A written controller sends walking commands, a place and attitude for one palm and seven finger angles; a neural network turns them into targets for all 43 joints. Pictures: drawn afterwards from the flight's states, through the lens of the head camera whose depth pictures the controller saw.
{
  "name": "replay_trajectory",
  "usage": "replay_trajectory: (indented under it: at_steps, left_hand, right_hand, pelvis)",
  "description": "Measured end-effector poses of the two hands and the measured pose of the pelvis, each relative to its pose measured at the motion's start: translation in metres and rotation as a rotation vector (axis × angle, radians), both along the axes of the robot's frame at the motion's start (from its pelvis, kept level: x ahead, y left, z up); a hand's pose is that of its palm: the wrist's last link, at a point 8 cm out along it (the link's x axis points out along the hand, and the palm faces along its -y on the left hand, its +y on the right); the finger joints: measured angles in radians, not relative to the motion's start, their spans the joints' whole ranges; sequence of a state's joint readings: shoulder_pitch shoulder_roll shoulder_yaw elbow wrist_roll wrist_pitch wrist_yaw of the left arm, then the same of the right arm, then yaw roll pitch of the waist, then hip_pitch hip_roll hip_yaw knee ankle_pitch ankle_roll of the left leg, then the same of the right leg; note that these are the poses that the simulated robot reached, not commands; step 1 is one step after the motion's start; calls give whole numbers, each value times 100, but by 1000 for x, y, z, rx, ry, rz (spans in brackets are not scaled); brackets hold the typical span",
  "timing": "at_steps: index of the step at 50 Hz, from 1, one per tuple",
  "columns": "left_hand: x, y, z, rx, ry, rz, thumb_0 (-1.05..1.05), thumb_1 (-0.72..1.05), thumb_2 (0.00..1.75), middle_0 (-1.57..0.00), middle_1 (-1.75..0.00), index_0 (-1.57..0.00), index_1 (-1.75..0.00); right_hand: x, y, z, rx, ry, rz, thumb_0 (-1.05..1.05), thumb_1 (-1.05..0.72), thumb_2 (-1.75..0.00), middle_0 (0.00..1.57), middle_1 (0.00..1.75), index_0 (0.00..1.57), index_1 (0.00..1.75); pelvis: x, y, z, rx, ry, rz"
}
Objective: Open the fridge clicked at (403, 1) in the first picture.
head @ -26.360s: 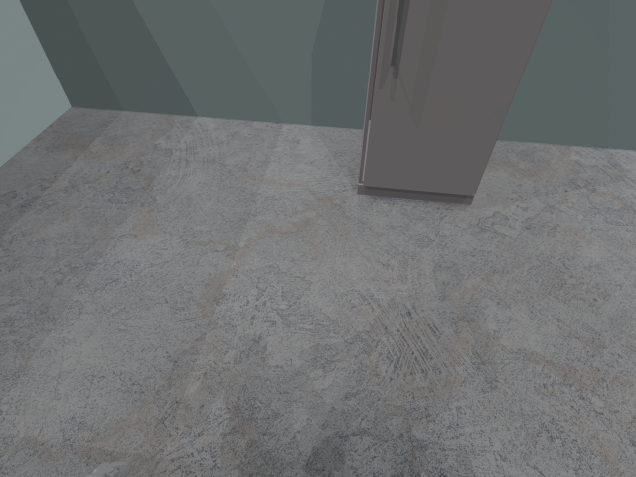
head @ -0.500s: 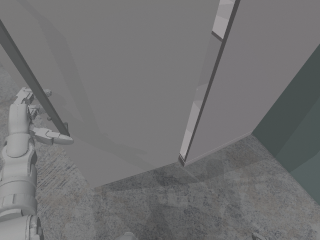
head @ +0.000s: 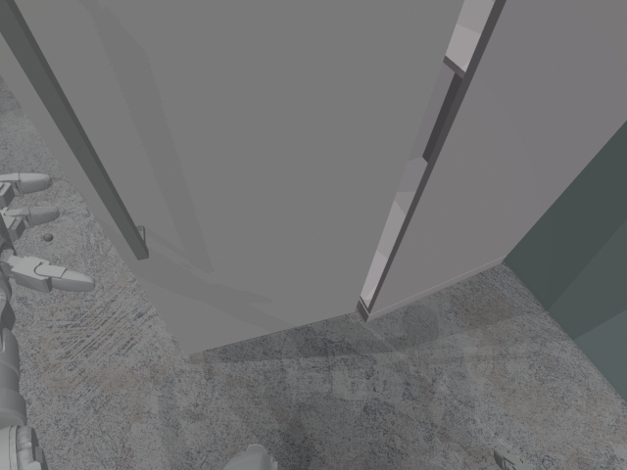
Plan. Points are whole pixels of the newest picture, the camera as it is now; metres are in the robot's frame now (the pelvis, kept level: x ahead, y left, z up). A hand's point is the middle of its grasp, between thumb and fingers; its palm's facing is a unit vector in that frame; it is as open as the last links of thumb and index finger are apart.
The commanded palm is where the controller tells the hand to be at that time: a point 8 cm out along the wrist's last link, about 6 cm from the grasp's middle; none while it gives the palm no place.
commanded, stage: slip the hand off the handle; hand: left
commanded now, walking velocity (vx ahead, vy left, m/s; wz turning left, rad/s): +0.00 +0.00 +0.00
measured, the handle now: (77, 126) +0.44 +0.30 +0.18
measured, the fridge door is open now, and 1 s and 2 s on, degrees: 81 81 81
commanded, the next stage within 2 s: draw the hand back to the body in 0.62 s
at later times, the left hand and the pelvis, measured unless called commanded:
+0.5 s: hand (40, 313) +0.27 +0.32 +0.07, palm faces +0.36 -0.90 -0.25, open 14.6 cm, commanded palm +0.23 +0.35 +0.09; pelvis -0.01 +0.01 +0.00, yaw +1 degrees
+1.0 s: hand (39, 324) +0.24 +0.28 +0.12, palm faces +0.27 -0.96 -0.05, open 14.6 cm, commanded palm +0.19 +0.33 +0.12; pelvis -0.01 -0.03 +0.01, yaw +1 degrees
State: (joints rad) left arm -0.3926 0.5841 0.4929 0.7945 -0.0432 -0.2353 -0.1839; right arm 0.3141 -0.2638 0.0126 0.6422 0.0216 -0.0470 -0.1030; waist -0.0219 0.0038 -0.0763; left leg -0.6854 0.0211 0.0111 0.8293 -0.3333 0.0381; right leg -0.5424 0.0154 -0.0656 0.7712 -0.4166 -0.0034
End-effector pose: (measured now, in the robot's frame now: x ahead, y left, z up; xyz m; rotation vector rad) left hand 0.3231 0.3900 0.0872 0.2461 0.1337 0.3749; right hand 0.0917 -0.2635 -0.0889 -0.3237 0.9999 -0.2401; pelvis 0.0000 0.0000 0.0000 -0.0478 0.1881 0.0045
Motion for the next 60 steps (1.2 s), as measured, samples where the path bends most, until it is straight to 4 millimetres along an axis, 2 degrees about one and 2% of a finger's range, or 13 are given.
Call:
replay_trajectory:
  at_steps: [5, 11, 21, 30, 34, 38, 41, 43, 46, 50, 54, 60]
  left_hand:
    - [-7, -7, 1, 6, -36, -39, -1, -54, 20, -25, -114, -26, -115]
    - [-35, -14, -6, -3, -22, -31, -1, -54, 20, -25, -114, -26, -115]
    - [-85, -24, -2, 18, -63, 5, -1, -54, 20, -25, -115, -26, -115]
    - [-105, -50, -1, 17, -47, -7, -1, -54, 20, -25, -115, -26, -115]
    - [-115, -56, 2, 23, -47, -1, -1, -54, 20, -25, -115, -26, -115]
    - [-122, -52, 2, 25, -30, 37, -1, -54, 20, -25, -115, -26, -115]
    - [-124, -49, 8, -164, -170, 54, -1, -54, 20, -25, -115, -26, -115]
    - [-124, -50, 17, -217, -254, 26, -1, -54, 20, -25, -115, -26, -115]
    - [-120, -56, 28, -182, -246, -51, -1, -54, 20, -25, -115, -26, -115]
    - [-121, -64, 31, -180, -140, -108, -1, -54, 20, -25, -115, -26, -115]
    - [-134, -61, 34, -213, -147, -46, -1, -54, 20, -25, -115, -26, -115]
    - [-154, -62, 47, -169, -214, 7, -1, -54, 20, -25, -114, -25, -115]
  right_hand:
    - [-8, 5, 1, 17, -9, -18, 1, -90, -90, 20, 30, 20, 30]
    - [-6, 12, 3, 40, -54, -21, 1, -90, -90, 20, 30, 20, 30]
    - [31, 27, 11, 55, -187, 76, 1, -90, -90, 20, 30, 20, 30]
    - [60, 35, 23, 76, -313, 146, 1, -90, -90, 20, 30, 20, 30]
    - [62, 32, 25, 89, -333, 150, 1, -90, -90, 21, 30, 20, 30]
    - [59, 25, 22, 87, -315, 151, 1, -90, -90, 21, 30, 20, 30]
    - [55, 16, 19, 74, -302, 134, 1, -90, -90, 21, 30, 20, 30]
    - [53, 11, 19, 63, -299, 125, 1, -90, -90, 21, 30, 20, 30]
    - [51, 4, 21, 61, -318, 110, 1, -90, -90, 20, 30, 20, 30]
    - [52, -3, 27, 78, -362, 84, 2, -90, -90, 20, 30, 20, 30]
    - [56, -7, 32, 86, -390, 78, 2, -90, -90, 20, 30, 20, 30]
    - [67, -4, 37, 90, -413, 117, 2, -90, -90, 20, 30, 20, 30]
  pelvis:
    - [0, 5, 0, -2, -1, -14]
    - [1, 9, 1, -1, -21, -20]
    - [-9, 8, 0, 1, -63, 6]
    - [-16, 0, 2, 11, -93, 21]
    - [-15, -6, 4, 16, -98, 18]
    - [-15, -14, 4, 19, -103, 23]
    - [-14, -18, 5, 14, -116, 33]
    - [-12, -21, 6, 14, -122, 32]
    - [-8, -24, 8, 21, -124, 24]
    - [-5, -25, 11, 31, -129, 11]
    - [-2, -27, 13, 37, -129, 3]
    - [-1, -28, 14, 37, -141, 12]
